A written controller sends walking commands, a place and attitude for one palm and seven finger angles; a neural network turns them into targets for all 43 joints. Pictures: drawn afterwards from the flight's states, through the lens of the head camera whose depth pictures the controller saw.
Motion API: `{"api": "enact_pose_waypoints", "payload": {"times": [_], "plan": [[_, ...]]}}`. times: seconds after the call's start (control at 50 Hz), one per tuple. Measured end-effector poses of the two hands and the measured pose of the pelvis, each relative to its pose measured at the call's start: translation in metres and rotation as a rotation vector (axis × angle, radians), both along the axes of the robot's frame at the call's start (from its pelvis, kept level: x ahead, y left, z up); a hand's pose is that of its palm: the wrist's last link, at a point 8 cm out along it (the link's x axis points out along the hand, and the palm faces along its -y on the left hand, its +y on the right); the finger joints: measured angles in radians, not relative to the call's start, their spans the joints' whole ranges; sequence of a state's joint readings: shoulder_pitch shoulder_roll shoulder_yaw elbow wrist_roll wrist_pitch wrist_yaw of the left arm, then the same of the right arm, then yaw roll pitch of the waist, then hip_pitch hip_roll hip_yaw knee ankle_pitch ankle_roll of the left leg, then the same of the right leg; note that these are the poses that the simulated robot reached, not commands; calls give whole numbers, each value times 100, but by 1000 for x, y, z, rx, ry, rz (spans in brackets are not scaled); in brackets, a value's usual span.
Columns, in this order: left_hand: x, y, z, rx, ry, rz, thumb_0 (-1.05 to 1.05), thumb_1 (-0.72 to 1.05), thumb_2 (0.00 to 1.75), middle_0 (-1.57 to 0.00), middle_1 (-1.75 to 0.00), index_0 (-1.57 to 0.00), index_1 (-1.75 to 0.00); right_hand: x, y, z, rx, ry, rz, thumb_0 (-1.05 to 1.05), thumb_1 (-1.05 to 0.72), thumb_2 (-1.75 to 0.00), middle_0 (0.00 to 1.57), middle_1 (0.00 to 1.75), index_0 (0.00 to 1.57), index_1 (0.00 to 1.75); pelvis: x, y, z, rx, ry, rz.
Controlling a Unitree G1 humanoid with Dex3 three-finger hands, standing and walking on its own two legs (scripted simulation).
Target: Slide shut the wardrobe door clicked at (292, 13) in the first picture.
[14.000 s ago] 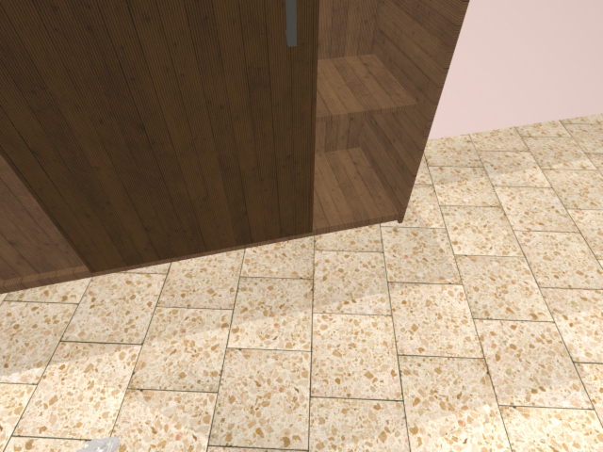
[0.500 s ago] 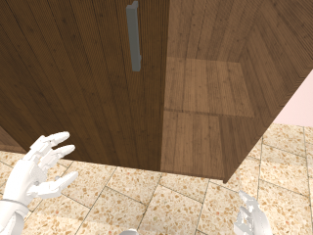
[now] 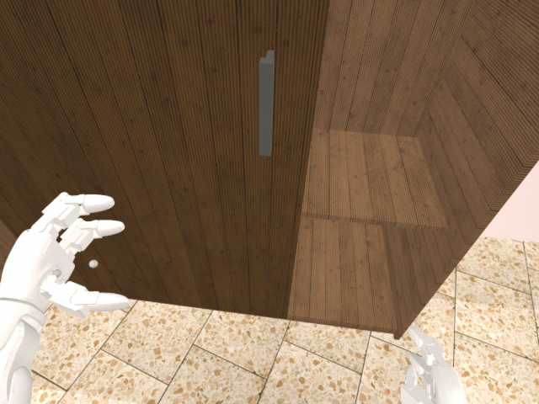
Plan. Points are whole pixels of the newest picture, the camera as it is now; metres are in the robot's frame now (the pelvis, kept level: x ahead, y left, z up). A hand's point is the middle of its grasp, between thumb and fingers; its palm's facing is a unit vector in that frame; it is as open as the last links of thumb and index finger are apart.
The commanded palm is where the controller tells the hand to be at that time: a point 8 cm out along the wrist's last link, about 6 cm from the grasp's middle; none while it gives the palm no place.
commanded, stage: raise the hand with hooked fingers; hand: left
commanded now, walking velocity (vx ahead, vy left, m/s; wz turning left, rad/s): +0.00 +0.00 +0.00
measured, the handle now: (267, 105) +0.55 +0.06 +0.19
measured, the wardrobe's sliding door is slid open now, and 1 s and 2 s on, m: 0.41 0.41 0.41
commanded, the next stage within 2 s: move the hooked fingers beside the handle in 0.94 s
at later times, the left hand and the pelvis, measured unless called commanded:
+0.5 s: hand (49, 193) +0.27 +0.28 +0.22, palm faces +0.06 -0.99 -0.14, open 14.0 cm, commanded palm +0.23 +0.31 +0.21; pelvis +0.00 -0.01 +0.01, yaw +1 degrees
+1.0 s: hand (99, 197) +0.28 +0.23 +0.21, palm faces +0.05 -0.99 -0.11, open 14.0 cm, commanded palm +0.24 +0.27 +0.21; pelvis +0.01 -0.05 +0.01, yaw +0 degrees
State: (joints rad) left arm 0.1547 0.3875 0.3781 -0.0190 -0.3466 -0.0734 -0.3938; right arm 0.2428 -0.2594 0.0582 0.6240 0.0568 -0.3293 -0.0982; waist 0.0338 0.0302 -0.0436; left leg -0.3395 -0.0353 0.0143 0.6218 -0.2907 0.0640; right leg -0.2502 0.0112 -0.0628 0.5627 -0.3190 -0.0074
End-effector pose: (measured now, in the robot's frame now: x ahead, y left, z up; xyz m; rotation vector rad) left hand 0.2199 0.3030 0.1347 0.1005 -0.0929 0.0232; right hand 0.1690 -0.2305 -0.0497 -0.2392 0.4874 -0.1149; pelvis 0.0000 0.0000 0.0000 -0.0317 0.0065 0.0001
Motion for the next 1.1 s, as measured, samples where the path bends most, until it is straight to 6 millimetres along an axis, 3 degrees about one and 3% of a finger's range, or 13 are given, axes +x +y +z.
{"api": "enact_pose_waypoints", "payload": {"times": [0.12,0.24,0.5,0.76,1.1], "plan": [[7,16,23,6,7,10,0,-39,35,-30,-113,-29,-113,17,26,9,34,-28,60,1,-90,-90,21,30,21,30,0,5,5,3,-22,5],[11,25,46,17,-9,22,0,-47,32,-30,-117,-30,-118,21,36,8,50,-4,93,1,-90,-90,21,30,21,30,-1,5,8,5,-36,12],[26,27,92,39,-38,32,-1,-50,30,-30,-120,-30,-120,9,8,-1,50,63,53,1,-90,-90,21,30,21,30,-1,-9,12,15,-48,17],[29,-5,79,15,-11,21,-1,-50,30,-30,-120,-30,-120,7,-31,-2,51,50,0,1,-90,-90,20,30,20,30,2,-31,11,23,-45,5],[38,-23,81,9,-10,24,-1,-50,30,-31,-120,-30,-120,21,-45,-4,77,10,-8,1,-90,-90,20,30,20,30,7,-47,7,30,-36,2]]}}
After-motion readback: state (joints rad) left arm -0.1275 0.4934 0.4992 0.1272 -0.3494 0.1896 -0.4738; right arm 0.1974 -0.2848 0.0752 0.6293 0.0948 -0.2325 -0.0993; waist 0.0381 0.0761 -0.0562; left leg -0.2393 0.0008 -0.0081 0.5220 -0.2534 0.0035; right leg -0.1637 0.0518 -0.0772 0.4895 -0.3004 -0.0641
